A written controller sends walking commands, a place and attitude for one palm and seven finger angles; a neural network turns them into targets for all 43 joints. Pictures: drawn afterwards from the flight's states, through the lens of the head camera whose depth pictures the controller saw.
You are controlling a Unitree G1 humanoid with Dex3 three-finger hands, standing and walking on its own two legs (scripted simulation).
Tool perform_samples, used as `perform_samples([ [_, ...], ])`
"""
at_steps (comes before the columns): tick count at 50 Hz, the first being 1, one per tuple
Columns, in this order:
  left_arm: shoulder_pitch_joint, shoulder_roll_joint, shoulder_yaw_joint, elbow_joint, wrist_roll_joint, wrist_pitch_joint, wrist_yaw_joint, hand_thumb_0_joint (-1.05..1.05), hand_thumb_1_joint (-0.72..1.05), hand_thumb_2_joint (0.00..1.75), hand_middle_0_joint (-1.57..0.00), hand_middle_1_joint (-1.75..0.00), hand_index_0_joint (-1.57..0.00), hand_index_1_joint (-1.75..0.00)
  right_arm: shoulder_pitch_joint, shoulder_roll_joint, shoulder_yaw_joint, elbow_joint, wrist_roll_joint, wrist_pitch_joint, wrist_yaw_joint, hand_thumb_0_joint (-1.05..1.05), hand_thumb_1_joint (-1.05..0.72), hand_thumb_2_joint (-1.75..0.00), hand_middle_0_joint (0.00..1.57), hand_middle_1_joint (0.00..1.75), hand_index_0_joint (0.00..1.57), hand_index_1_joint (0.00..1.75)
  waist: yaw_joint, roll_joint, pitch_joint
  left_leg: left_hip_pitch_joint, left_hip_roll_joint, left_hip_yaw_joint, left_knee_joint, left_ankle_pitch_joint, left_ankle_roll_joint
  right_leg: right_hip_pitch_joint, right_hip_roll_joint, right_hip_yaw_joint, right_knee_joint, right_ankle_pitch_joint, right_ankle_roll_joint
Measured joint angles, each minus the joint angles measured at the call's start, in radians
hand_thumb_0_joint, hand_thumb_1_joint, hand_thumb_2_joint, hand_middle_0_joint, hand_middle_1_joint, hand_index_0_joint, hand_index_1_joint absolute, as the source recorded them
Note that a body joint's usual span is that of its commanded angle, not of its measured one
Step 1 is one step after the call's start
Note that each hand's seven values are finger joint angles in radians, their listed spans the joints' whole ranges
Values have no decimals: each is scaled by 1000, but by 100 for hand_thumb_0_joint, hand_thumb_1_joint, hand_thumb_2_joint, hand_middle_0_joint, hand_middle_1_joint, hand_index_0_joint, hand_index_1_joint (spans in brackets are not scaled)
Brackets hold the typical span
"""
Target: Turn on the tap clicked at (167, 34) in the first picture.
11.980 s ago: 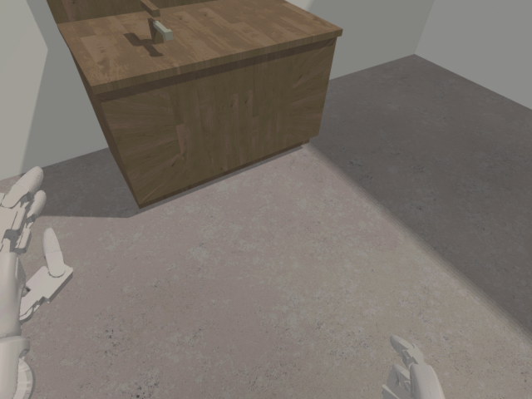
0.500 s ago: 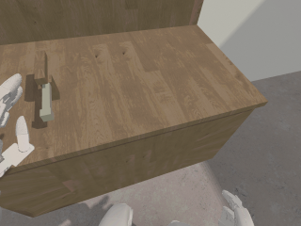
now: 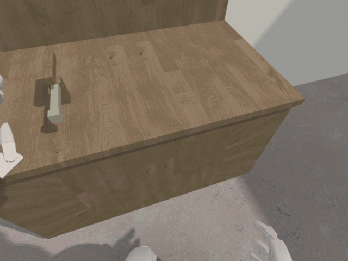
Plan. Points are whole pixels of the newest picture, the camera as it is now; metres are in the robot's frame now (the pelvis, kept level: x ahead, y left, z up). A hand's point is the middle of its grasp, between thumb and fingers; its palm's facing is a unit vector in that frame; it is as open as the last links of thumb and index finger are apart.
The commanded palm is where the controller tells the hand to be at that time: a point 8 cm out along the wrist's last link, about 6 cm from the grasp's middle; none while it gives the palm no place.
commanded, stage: shuffle to correct the standing spot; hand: left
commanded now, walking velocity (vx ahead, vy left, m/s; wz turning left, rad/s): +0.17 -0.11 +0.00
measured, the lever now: (55, 116) +0.44 +0.35 +0.04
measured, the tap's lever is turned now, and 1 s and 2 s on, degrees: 0 0 0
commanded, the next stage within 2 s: come to a stop and stand still in 1.26 s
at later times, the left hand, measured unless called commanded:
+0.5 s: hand (38, 184) +0.18 +0.19 +0.23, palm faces +0.34 -0.82 -0.47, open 7.4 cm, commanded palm +0.11 +0.25 +0.21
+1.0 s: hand (24, 191) +0.17 +0.21 +0.21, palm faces +0.45 -0.76 -0.48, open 7.5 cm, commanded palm +0.12 +0.23 +0.21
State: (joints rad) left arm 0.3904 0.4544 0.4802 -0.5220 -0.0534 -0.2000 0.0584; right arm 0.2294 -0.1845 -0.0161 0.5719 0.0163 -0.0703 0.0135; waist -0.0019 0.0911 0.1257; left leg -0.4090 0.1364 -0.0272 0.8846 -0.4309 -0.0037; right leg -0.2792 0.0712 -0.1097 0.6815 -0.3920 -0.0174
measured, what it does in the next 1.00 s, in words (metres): steps on the spot: left foot, then left foot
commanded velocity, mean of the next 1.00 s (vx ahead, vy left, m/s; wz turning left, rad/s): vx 0.20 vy -0.02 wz -0.02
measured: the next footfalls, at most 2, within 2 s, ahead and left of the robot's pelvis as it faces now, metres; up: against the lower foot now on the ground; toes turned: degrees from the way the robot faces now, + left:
left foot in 0.24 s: -0.08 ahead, +0.11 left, +0.00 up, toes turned -1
left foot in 0.76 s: -0.02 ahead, +0.07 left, +0.00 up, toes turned +5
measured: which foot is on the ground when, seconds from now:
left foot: down 0.00-0.00, up 0.02-0.22, down 0.24-0.40, up 0.42-0.74, down 0.76-1.00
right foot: down 0.00-0.76, up 0.78-1.00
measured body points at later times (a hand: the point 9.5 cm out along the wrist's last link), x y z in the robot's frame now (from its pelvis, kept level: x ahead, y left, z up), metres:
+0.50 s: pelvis -0.05 -0.03 +0.01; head -0.04 -0.04 +0.46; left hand +0.15 +0.23 +0.25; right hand +0.10 -0.26 -0.08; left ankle -0.09 +0.10 -0.58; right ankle +0.01 -0.08 -0.71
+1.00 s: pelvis -0.02 -0.05 +0.03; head -0.02 -0.06 +0.48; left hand +0.14 +0.25 +0.24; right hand +0.14 -0.27 -0.06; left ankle -0.06 +0.07 -0.71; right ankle +0.03 -0.17 -0.66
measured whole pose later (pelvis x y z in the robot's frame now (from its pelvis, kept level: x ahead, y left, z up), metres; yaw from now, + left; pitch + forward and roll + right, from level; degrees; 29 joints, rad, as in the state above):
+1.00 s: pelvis -0.02 -0.05 +0.03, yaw +2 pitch +0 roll +0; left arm 0.51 0.41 0.44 -0.48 -0.05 -0.21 0.13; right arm 0.26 -0.17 0.00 0.60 0.01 -0.13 -0.01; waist -0.02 0.02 0.00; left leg -0.19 0.03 0.04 0.51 -0.32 0.00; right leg -0.51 -0.01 -0.02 0.91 -0.31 -0.03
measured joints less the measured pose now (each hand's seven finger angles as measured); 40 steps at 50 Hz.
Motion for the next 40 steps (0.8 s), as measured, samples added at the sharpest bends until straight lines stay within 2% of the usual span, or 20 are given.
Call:
perform_samples([
  [1,-24,-14,-15,16,0,11,2,1,88,90,-21,-30,-21,-30,-4,-8,-3,6,7,6,2,1,-91,-90,20,30,20,30,-15,25,16,-20,-2,-35,60,-9,14,10,12,-30,-6,22,-9],
  [2,-39,-24,-33,18,-2,23,6,1,88,90,-21,-30,-21,-30,-4,-9,-5,12,16,17,7,1,-91,-90,20,30,20,30,-18,20,22,-43,-32,-55,163,-39,17,9,7,-43,6,36,-20],
  [4,-25,-55,-64,-12,-5,33,14,2,88,90,-21,-30,-21,-30,-1,-5,-3,26,23,32,20,1,-91,-90,20,30,20,30,2,-32,5,-80,-101,-52,386,-51,18,-18,-11,-27,36,33,-35],
  [6,37,-80,-75,-57,-3,23,18,2,88,90,-21,-30,-21,-30,1,0,3,19,21,41,24,1,-91,-90,20,30,20,30,11,-87,-35,-108,-137,-35,545,-22,19,-67,-16,3,52,35,-49],
  [8,77,-76,-83,-91,5,16,25,2,88,90,-21,-30,-21,-30,-1,4,2,0,16,46,22,1,-91,-90,20,30,20,30,4,-134,-62,-103,-145,-29,561,-12,15,-116,-25,16,64,43,-53],
  [10,77,-45,-84,-113,18,6,40,2,88,90,-21,-31,-21,-30,-5,4,-3,-16,9,42,17,1,-91,-90,20,30,20,30,-4,-175,-74,-65,-133,-26,431,2,15,-164,-43,15,87,46,-50],
  [12,58,-6,-68,-137,23,-4,59,2,88,90,-22,-31,-21,-30,-13,-5,-9,-24,2,31,8,1,-91,-90,20,30,20,30,-8,-203,-74,29,-115,-10,135,56,20,-211,-61,16,128,39,-45],
  [14,48,33,-23,-150,25,-21,78,2,88,90,-22,-31,-21,-30,-33,3,-19,-15,-8,17,-5,1,-91,-90,20,30,20,30,11,-260,-67,185,-138,42,-140,-153,-13,-260,-89,62,199,21,-49],
  [16,38,41,20,-126,27,-42,95,2,88,90,-22,-31,-21,-30,-58,41,-26,11,-20,3,-14,1,-91,-90,20,30,20,30,53,-324,-33,272,-183,116,-252,-106,-22,-255,-98,106,275,-32,-59],
  [17,34,26,25,-106,28,-50,101,2,88,90,-22,-31,-21,-30,-57,47,-25,10,-28,-8,-19,1,-91,-90,20,30,20,30,50,-303,-30,282,-176,124,-257,-35,-18,-231,-80,89,272,-72,-61],
  [19,-3,4,9,-68,32,-56,94,2,88,90,-21,-31,-21,-30,-36,34,-25,-14,-31,-28,-18,1,-91,-90,20,30,20,30,-4,-204,-28,238,-145,66,-161,-9,-9,-133,-40,41,93,-64,-78],
  [20,-38,0,-8,-54,33,-50,83,2,88,90,-21,-31,-21,-30,-32,22,-26,-20,-19,-27,-10,1,-91,-90,20,30,19,30,-26,-158,-9,183,-133,37,-39,8,7,-93,-38,6,21,75,-95],
  [22,-75,-6,-38,-42,15,-46,59,2,88,90,-21,-30,-21,-30,-37,3,-16,-10,-3,-2,1,1,-91,-90,20,30,20,30,-52,-102,20,57,-149,-13,280,-1,25,-59,-33,-37,9,134,-109],
  [25,24,-12,-36,-21,-15,-46,23,1,88,90,-21,-30,-21,-30,-20,10,-4,10,10,41,14,1,-91,-90,20,30,20,30,-59,-92,-27,-102,-174,-10,559,99,24,-53,-22,-27,-12,115,-110],
  [27,107,-18,-27,12,-24,-33,5,1,88,90,-21,-30,-21,-30,3,18,1,16,14,58,13,1,-91,-90,20,30,20,30,-57,-96,-69,-181,-160,3,614,173,10,-61,-14,-16,-52,136,-115],
  [29,147,-22,-30,48,-22,-11,3,1,88,90,-21,-31,-21,-30,31,19,6,25,9,56,5,1,-91,-90,20,30,20,30,-45,-109,-96,-210,-136,19,539,207,7,-62,-13,-13,-104,168,-116],
  [31,150,-35,-46,63,-13,11,14,1,88,90,-21,-31,-21,-30,62,12,12,40,0,37,-6,1,-91,-90,20,30,20,30,-22,-128,-111,-184,-120,42,368,196,16,-57,-18,-13,-159,198,-114],
  [36,93,-88,-114,-7,15,23,67,2,88,90,-21,-31,-21,-30,104,-21,12,69,-19,-33,-49,1,-91,-90,20,30,20,30,42,-173,-123,52,-130,115,-185,107,58,-55,-30,-14,-220,194,-98],
  [38,61,-103,-132,-35,20,9,82,2,88,90,-21,-31,-21,-30,99,-44,4,56,-21,-58,-63,1,-91,-90,20,30,20,30,46,-155,-124,173,-133,121,-380,111,76,-77,-17,-25,-169,147,-84],
  [40,3,-94,-126,-18,23,-7,99,2,88,90,-21,-31,-21,-30,55,-34,-4,57,-16,-68,-72,1,-91,-90,20,30,20,30,33,-183,-89,205,-160,130,-397,150,57,-123,-30,26,13,36,-33],
])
